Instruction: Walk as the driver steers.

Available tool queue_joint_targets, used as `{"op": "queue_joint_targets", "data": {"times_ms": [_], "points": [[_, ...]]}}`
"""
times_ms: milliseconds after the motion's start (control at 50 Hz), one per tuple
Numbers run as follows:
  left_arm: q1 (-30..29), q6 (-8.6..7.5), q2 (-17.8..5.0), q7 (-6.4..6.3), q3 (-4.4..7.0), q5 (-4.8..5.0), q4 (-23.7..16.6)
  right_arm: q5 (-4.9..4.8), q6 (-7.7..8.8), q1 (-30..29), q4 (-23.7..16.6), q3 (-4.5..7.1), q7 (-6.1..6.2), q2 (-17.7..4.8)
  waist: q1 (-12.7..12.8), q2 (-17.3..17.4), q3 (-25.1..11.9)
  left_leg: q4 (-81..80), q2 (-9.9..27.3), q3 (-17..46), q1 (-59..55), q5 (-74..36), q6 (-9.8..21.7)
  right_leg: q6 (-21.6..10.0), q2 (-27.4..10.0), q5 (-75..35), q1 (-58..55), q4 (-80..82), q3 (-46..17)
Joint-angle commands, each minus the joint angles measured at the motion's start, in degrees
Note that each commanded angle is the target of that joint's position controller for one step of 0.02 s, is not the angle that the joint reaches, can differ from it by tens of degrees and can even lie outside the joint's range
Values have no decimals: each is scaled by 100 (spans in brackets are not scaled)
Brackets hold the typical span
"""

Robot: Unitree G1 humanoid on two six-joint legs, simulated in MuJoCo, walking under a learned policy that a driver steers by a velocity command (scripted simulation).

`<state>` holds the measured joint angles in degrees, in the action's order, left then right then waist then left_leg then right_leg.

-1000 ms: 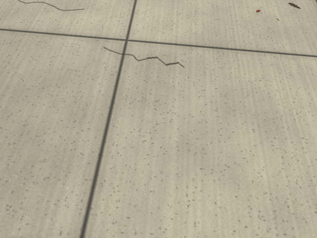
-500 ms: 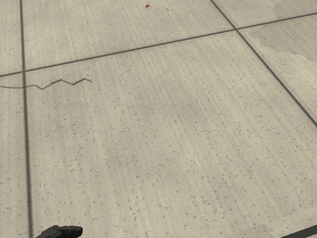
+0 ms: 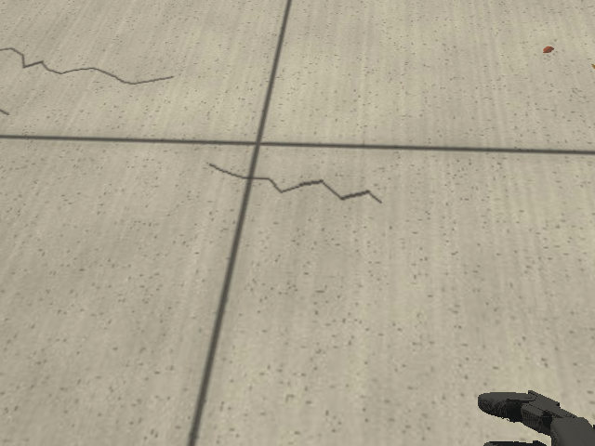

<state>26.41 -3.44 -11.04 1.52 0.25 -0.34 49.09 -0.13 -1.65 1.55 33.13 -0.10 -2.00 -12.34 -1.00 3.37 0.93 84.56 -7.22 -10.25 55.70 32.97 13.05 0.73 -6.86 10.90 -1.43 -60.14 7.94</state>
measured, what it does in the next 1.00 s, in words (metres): climbs: right foot, then left foot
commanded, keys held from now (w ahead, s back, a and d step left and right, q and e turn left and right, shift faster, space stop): w+q+shift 0.20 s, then w+shift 0.04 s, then w+e+shift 0.60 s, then e+shift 0.16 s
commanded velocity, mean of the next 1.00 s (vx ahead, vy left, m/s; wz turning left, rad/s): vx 0.94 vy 0.00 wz -0.13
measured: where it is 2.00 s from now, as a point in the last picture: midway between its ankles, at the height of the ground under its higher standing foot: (293, 119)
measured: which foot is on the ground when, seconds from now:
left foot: down 0.00-0.38, up 0.40-0.76, down 0.78-1.00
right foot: up 0.00-0.36, down 0.38-0.78, up 0.80-1.00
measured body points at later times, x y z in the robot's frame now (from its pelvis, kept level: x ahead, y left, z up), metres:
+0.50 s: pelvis +0.51 +0.01 +0.16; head +0.52 +0.03 +0.61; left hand +0.50 +0.31 +0.04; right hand +0.69 -0.24 +0.07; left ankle +0.31 +0.07 -0.41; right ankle +0.54 -0.06 -0.57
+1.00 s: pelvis +0.97 +0.10 +0.17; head +1.01 +0.09 +0.62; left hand +1.21 +0.35 +0.09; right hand +0.96 -0.21 +0.06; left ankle +0.91 +0.24 -0.57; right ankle +1.04 -0.01 -0.49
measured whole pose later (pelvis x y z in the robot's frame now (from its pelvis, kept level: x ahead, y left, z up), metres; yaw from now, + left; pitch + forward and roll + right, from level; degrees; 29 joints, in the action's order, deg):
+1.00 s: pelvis +0.97 +0.10 +0.17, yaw -10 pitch +3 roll +2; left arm 7.6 -0.8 -21.3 1.5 5.4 1.0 38.6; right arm 0.0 5.6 20.5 46.2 3.7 1.6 -18.0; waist -2.6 -3.0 1.4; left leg 22.8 1.9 -9.3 5.7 19.2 -2.0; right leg -2.6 -1.8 14.9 41.7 -62.8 2.4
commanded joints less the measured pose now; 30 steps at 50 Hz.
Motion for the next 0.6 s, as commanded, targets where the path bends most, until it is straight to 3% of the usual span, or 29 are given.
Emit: {"op": "queue_joint_targets", "data": {"times_ms": [20, 40, 60, 80, 100, 120, 140, 160, 180, 200, 220, 240, 260, 280, 300, 320, 340, 360, 380, 400, 420, 440, 460, 480, 500, 540, 600], "points": [[-1496, -537, -944, 318, 275, -368, -1955, -34, 63, 1465, 313, 788, 143, -1913, -569, -134, -1751, -6589, 1209, 7514, -5316, 1728, 695, -325, 975, -644, 4796, -4882, -1578], [-1595, -524, -613, 232, 138, -354, -1947, 29, 171, 1693, 718, 705, 214, -1582, -351, -606, -728, -6427, 1142, 6976, -4504, 629, 546, -352, 801, -428, 5179, -4809, -1509], [-1862, -489, -262, 92, 4, -319, -2091, 166, 289, 1745, 922, 629, 294, -1199, -203, -700, -179, -6102, 938, 6271, -3767, -186, 665, -323, 817, 185, 5477, -5407, -1414], [-2082, -417, 10, 0, -119, -376, -2310, 227, 423, 1861, 1141, 493, 319, -807, -24, -553, -112, -6007, 727, 5866, -3483, -609, 671, -373, 842, 709, 5823, -6066, -1487], [-2061, -251, 381, -100, -278, -460, -2472, 216, 547, 1928, 1304, 463, 293, -760, 255, -577, -80, -5693, 626, 5050, -3284, -1324, 635, -385, 720, 1094, 6120, -6316, -1612], [-1853, -111, 263, -142, -315, -466, -2458, 187, 617, 1681, 1220, 452, 251, -852, 535, -779, -17, -5920, 535, 4431, -2820, -1196, 574, -338, 587, 1616, 5918, -5312, -1511], [-1949, -48, -58, -194, -235, -449, -2397, 99, 706, 1319, 1131, 397, 183, -802, 672, -1051, 270, -6398, 278, 3771, -2269, -1103, 343, -313, 407, 1638, 5492, -4076, -1425], [-2423, -17, -313, -216, -214, -396, -2640, 70, 792, 1257, 1103, 381, 167, -905, 619, -1012, 696, -6772, 139, 3494, -1665, -1713, 331, -191, 310, 1574, 5083, -2855, -1108], [-2888, -19, -602, -190, -165, -315, -2814, 41, 838, 1302, 1105, 399, 198, -930, 410, -965, 940, -7192, 56, 3350, -1423, -2298, 374, -61, 249, 1147, 4572, -1579, -817], [-3143, 11, -650, -154, -147, -281, -2870, 23, 841, 1519, 1159, 436, 232, -1007, 217, -914, 698, -7558, 2, 3232, -1602, -2802, 391, 26, 280, 365, 3859, -626, -648], [-3034, 6, -510, -74, -201, -239, -2864, 5, 832, 1613, 1162, 477, 257, -1061, 145, -764, 471, -7640, -23, 3037, -1798, -3295, 264, 2, 283, -663, 3014, 414, -624], [-2815, -4, -360, 25, -234, -238, -2711, -53, 843, 1795, 1229, 511, 250, -1148, 92, -596, -21, -7728, 91, 2901, -2242, -3899, 146, -133, 410, -1616, 2188, 962, -514], [-2592, 14, -337, 91, -211, -220, -2496, -51, 829, 1921, 1288, 575, 250, -1328, 93, -416, -371, -7680, 150, 2690, -3061, -4590, 64, -179, 594, -1851, 1912, 1543, -453], [-2411, 13, -458, 111, -159, -208, -2243, -54, 808, 2077, 1288, 623, 233, -1451, 45, -340, -722, -7453, 210, 2452, -3991, -5922, -54, -174, 884, -1788, 1852, 1810, -223], [-2426, -29, -648, 77, -78, -155, -2200, -34, 851, 2245, 1320, 666, 223, -1520, 3, 117, -695, -7079, 452, 2523, -4732, -7193, -209, -238, 980, -1654, 1911, 2228, -158], [-2229, -60, -906, -8, 48, -78, -2075, 29, 885, 2286, 1350, 691, 209, -1533, 96, 401, -794, -6556, 644, 2575, -5481, -8006, -397, -302, 1018, -1577, 1823, 2589, -161], [-1705, -71, -1162, -107, 194, -29, -1862, 136, 901, 2249, 1354, 706, 208, -1551, 398, 507, -1029, -5752, 764, 2596, -6102, -8432, -538, -351, 1002, -1575, 1525, 2935, -186], [-856, -52, -1360, -197, 339, 27, -1521, 263, 836, 1972, 1269, 720, 228, -1518, 882, 504, -1235, -4566, 831, 2429, -6321, -8724, -675, -472, 962, -1614, 998, 3444, -190], [204, -41, -1550, -267, 483, 35, -1124, 285, 772, 1314, 1049, 721, 260, -1416, 1578, 171, -1338, -2418, 448, 2082, -5641, -7761, -842, -828, 636, -1724, 35, 3877, -488], [704, -23, -1482, -262, 464, -104, -736, 419, 822, 879, 787, 481, 232, -568, 1463, -866, -1074, -523, -215, 1880, -3460, -1714, -789, -901, 190, -1420, -1243, 2831, -995], [396, -98, -1233, -147, 346, -352, -759, 121, 903, 2095, 498, 198, 249, 193, 200, -1744, -1202, 583, -389, 2508, -1493, -441, -919, -1625, -846, -3369, -2358, 2322, -3350], [-177, -90, -1278, -97, 486, -299, -888, -28, 878, 2283, 510, 184, 266, -325, 225, -1599, -1637, 869, 15, 2051, -740, -954, -921, -2392, -1224, -249, -2335, 3816, -5005], [-582, -106, -968, -93, 487, -185, -1014, 172, 837, 1613, 472, 232, 262, -799, 260, -551, -1025, 599, 487, 1893, -736, -1530, -929, -2324, -1064, 989, -1352, 4489, -5061], [-649, -129, -893, -88, 440, -111, -929, 335, 843, 1002, 272, 242, 212, -945, 241, 16, -515, 142, 636, 1787, -903, -1759, -971, -2067, -781, 1014, -407, 4645, -4619], [-330, -202, -916, -107, 405, -93, -699, 444, 832, 637, 88, 207, 168, -952, 225, 237, -240, -68, 707, 1785, -950, -1687, -1050, -1998, -613, 505, 141, 4647, -4286], [121, -310, -1027, -163, 406, -19, -324, 510, 696, 441, -146, 89, 89, -783, 18, -12, 269, -818, 1024, 1697, -864, -1383, -1216, -1864, -277, 229, 880, 4835, -3801], [-68, -304, -1175, -186, 449, -46, -369, 397, 721, -246, -579, -119, -63, -675, 6, -408, 602, -3014, 1199, 1318, -1676, -2080, -1340, -1642, 181, -688, 2011, 5336, -3036]]}}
